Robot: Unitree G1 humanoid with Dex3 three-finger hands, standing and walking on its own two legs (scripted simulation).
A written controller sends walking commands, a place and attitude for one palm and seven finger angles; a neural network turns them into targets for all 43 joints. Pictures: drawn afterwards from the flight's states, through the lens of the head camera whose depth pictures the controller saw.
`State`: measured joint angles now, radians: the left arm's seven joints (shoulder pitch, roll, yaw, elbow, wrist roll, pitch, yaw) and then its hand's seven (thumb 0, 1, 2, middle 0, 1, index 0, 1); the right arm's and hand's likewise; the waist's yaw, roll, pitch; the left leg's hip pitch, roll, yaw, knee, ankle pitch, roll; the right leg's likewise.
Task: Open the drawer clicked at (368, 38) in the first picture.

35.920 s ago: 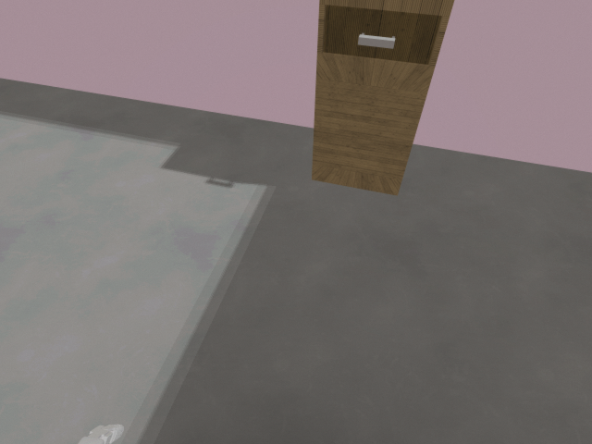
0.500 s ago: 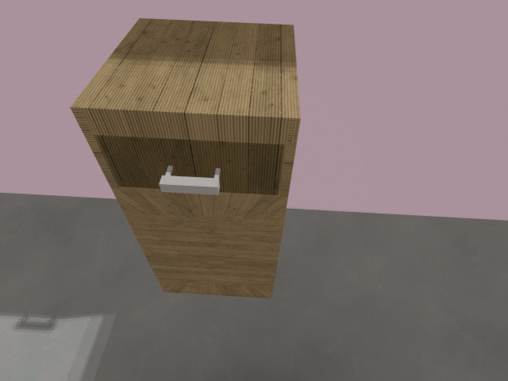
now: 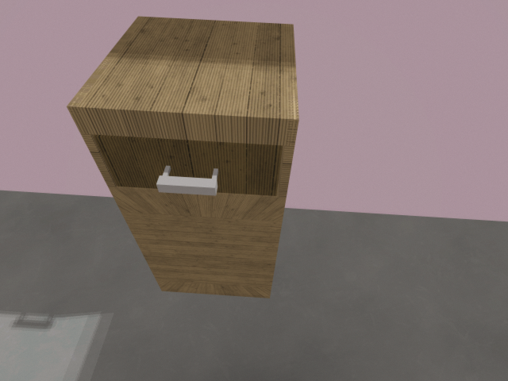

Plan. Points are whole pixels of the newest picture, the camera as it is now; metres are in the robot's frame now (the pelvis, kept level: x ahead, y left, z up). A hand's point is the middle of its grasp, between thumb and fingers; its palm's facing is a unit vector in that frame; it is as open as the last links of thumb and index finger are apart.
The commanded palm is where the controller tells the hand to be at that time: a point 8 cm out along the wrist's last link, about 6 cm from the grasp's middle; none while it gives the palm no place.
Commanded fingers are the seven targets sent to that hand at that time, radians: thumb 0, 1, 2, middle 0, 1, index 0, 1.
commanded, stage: look again from close up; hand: left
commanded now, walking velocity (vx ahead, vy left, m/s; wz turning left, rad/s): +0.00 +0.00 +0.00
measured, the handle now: (189, 178) +0.52 +0.18 -0.03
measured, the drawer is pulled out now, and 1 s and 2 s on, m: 0.00 0.00 0.00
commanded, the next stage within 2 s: raise the hand with hooked fingers in 0.22 s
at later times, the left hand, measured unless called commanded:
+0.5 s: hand out of the picture +0.13 +0.20 -0.08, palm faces -0.11 -0.71 -0.70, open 7.5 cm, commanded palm +0.11 +0.20 -0.05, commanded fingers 0.00 0.67 0.80 -0.22 -0.45 -0.22 -0.45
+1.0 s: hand (128, 337) +0.18 +0.21 -0.03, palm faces +0.06 -0.08 -0.99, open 10.1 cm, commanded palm +0.16 +0.20 +0.03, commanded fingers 0.00 0.08 0.55 -0.26 -0.82 -0.26 -0.82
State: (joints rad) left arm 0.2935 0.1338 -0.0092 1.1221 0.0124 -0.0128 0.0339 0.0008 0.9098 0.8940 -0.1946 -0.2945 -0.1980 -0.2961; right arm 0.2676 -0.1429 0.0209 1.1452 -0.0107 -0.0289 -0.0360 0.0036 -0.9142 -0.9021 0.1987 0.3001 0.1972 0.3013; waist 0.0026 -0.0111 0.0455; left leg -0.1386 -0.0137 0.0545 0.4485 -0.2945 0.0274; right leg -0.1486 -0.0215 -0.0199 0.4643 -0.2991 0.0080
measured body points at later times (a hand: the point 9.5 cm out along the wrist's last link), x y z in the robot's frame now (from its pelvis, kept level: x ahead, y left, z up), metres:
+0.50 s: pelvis -0.02 -0.01 -0.01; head -0.01 -0.04 +0.44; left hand +0.13 +0.23 -0.04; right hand +0.07 -0.27 -0.14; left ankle -0.03 +0.10 -0.74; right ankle -0.03 -0.12 -0.74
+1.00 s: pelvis -0.05 -0.04 -0.04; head -0.01 -0.07 +0.41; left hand +0.18 +0.21 +0.03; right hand +0.19 -0.22 -0.14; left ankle -0.03 +0.10 -0.74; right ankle -0.03 -0.12 -0.74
